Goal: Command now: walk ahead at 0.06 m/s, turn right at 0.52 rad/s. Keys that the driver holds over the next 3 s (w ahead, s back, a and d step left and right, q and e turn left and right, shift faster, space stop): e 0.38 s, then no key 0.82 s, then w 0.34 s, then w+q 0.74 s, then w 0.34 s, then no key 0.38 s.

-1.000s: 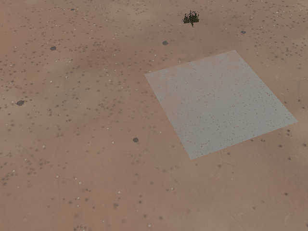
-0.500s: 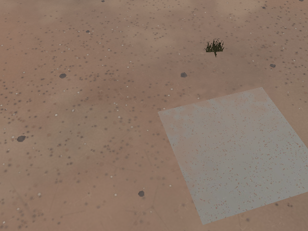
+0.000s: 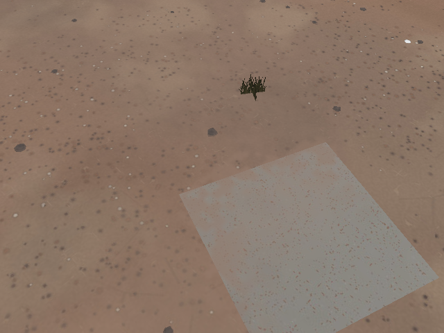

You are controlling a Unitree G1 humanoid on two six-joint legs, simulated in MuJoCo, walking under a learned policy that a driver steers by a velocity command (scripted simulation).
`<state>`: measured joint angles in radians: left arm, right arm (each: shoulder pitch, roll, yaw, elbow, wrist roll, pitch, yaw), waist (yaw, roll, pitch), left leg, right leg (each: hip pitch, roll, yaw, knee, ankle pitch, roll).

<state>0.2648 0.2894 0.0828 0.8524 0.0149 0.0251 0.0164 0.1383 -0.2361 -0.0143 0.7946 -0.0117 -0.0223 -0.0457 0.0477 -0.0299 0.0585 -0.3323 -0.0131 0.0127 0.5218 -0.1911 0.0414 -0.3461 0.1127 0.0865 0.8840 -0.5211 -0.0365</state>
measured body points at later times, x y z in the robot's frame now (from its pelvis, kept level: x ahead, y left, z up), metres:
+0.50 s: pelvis -0.02 -0.03 +0.01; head -0.01 -0.07 +0.45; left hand +0.17 +0.20 -0.09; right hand -0.01 -0.33 -0.13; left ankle +0.03 +0.10 -0.68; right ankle -0.05 -0.11 -0.73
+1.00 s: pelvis -0.03 -0.02 +0.01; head -0.02 -0.02 +0.46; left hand +0.13 +0.19 -0.13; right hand -0.03 -0.29 -0.12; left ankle +0.00 +0.09 -0.73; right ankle -0.05 -0.11 -0.73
